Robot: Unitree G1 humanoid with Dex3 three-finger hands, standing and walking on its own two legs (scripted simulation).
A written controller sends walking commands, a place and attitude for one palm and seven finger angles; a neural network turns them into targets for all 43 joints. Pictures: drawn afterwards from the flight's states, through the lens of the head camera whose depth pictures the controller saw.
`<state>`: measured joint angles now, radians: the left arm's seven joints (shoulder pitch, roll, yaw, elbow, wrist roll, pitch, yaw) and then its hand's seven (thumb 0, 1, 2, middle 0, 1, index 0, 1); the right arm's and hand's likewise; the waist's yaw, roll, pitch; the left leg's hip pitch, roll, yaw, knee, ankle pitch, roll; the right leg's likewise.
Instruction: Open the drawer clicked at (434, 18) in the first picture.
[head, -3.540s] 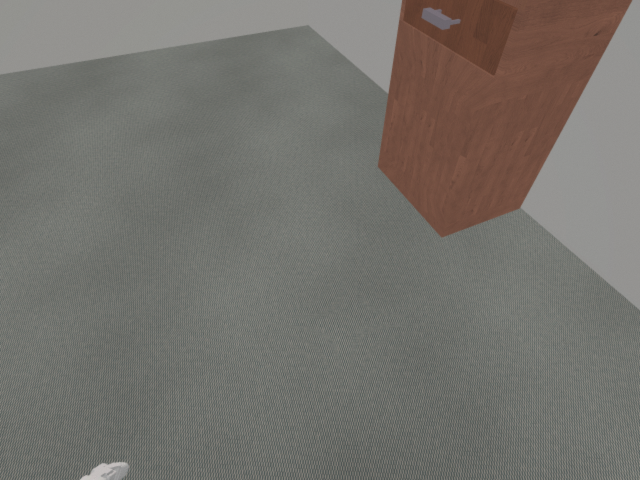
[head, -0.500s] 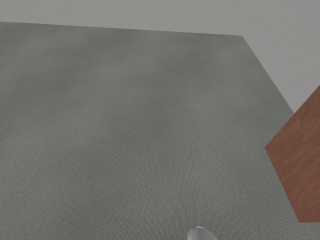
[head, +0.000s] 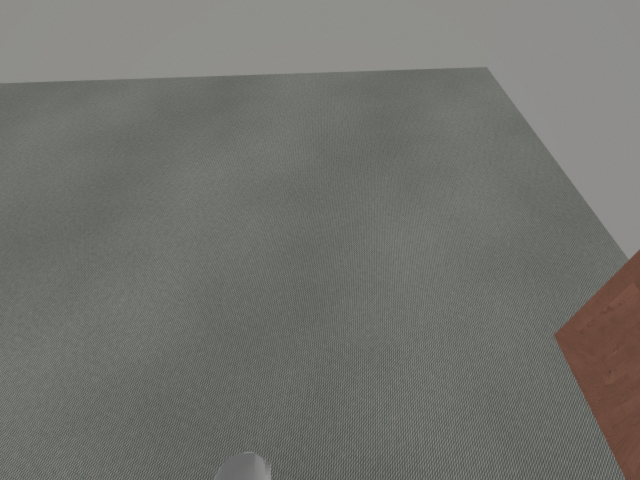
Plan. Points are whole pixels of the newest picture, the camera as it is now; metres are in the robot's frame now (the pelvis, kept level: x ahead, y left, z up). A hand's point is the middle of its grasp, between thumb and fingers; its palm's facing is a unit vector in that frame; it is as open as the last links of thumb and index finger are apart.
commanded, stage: walk to a spot facing it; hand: left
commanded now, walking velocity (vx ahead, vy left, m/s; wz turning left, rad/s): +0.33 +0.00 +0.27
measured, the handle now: out of the picture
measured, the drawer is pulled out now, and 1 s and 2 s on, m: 0.00 0.00 0.00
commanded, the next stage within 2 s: turn to face it in 0.12 s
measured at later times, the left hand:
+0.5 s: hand (177, 447) +0.20 +0.23 -0.18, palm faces +0.05 -0.98 -0.17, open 7.3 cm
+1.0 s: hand (222, 326) +0.39 +0.19 -0.16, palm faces -0.28 -0.93 -0.25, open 7.3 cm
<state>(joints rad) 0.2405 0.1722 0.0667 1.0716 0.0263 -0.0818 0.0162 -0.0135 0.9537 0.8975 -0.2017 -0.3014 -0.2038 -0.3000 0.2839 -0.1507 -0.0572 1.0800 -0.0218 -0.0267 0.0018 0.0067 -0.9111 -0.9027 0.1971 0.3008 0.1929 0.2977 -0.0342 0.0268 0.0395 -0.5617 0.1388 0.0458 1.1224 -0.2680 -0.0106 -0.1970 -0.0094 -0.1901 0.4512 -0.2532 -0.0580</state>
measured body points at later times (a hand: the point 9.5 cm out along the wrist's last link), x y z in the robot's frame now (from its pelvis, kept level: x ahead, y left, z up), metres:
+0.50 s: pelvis +0.19 +0.05 +0.00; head +0.21 +0.05 +0.45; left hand +0.20 +0.28 -0.16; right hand +0.27 -0.18 -0.14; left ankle +0.22 +0.15 -0.74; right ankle +0.22 -0.07 -0.68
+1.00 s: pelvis +0.24 +0.03 +0.00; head +0.28 +0.00 +0.45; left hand +0.41 +0.24 -0.14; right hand +0.25 -0.25 -0.15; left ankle +0.29 +0.17 -0.69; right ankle +0.25 -0.07 -0.74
